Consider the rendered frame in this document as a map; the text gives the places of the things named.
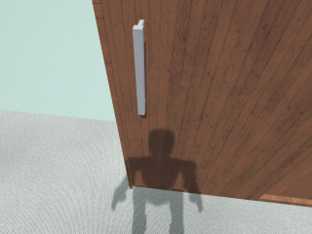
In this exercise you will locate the handle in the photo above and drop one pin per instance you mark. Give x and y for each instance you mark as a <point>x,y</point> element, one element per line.
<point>138,39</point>

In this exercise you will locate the wardrobe door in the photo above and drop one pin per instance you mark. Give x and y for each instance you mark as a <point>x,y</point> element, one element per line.
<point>298,184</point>
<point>228,92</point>

